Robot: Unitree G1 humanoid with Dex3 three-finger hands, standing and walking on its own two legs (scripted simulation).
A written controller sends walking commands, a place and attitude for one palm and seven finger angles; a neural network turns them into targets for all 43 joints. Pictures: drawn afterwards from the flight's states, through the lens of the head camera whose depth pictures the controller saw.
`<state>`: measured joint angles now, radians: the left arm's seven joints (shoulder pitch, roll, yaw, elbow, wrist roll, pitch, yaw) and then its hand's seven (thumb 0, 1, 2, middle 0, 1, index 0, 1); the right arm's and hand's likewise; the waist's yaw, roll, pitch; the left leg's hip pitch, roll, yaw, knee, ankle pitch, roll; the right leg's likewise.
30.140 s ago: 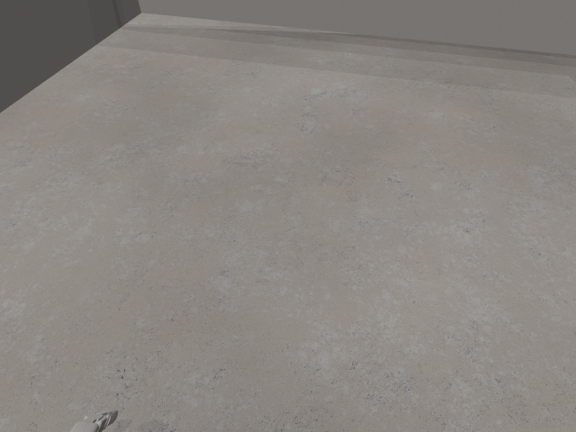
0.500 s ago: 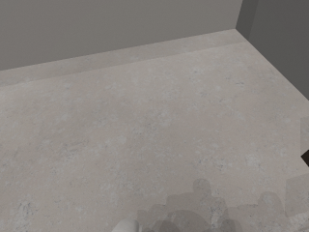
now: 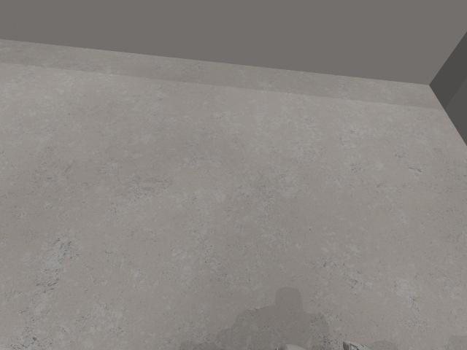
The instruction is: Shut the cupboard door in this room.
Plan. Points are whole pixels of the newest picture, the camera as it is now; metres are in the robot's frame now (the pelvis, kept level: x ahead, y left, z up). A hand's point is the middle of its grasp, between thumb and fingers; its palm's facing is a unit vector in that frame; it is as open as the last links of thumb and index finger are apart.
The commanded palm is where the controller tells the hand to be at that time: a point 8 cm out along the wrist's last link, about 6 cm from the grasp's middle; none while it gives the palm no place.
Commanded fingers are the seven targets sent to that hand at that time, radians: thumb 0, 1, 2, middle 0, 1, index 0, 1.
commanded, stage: turn or walk to find it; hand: left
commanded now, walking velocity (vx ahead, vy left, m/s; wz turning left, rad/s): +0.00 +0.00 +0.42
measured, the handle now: out of the picture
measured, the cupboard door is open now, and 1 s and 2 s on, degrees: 92 92 92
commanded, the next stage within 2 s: none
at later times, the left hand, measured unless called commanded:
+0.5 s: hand out of the picture +0.04 +0.13 -0.14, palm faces +0.20 -0.94 -0.29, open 7.3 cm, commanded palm none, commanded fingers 0.00 0.90 0.90 -0.20 -0.30 -0.20 -0.30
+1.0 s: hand out of the picture -0.14 +0.17 -0.19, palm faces +0.48 -0.84 -0.23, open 7.4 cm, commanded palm none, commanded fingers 0.00 0.90 0.90 -0.20 -0.30 -0.20 -0.30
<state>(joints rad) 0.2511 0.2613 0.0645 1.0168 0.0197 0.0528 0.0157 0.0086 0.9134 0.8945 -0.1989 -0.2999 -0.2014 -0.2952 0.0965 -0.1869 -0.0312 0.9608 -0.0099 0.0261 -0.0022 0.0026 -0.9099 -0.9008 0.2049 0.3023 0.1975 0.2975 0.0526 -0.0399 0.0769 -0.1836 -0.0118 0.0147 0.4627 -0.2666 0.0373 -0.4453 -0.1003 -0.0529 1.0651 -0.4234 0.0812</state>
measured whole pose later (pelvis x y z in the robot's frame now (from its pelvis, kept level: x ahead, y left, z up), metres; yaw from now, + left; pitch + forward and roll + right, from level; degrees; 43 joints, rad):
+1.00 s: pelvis -0.06 -0.03 +0.00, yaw +25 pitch -1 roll -1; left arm 0.26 0.26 0.07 1.03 0.02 0.07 0.02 0.01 0.91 0.89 -0.20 -0.30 -0.20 -0.30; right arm 0.10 -0.20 -0.04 0.95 -0.01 0.03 0.00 0.00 -0.91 -0.90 0.20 0.30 0.20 0.30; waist 0.05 -0.04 0.09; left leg -0.22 -0.01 0.05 0.52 -0.29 0.05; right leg -0.41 -0.11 -0.10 1.02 -0.48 0.06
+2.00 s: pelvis -0.10 -0.06 -0.01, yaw +50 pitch -1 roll +0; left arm 0.26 0.28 0.07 1.02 0.02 0.07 0.03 0.01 0.91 0.89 -0.20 -0.30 -0.20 -0.30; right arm 0.11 -0.21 -0.05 0.95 -0.01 0.02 0.00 0.00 -0.91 -0.90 0.20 0.30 0.19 0.30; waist 0.04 -0.06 0.09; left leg -0.23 0.00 0.04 0.56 -0.31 0.03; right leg -0.38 -0.11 -0.11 0.96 -0.53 0.06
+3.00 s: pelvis -0.12 -0.08 +0.00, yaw +75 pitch +0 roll -1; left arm 0.23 0.27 0.07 1.01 0.02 0.06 0.02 0.01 0.91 0.89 -0.20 -0.30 -0.20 -0.30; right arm 0.13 -0.19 -0.04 0.96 -0.01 0.02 0.00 0.00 -0.91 -0.90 0.20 0.30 0.20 0.30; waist 0.03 -0.04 0.08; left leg -0.22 -0.01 0.02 0.50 -0.28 0.04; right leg -0.43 -0.10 -0.08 1.05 -0.46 0.07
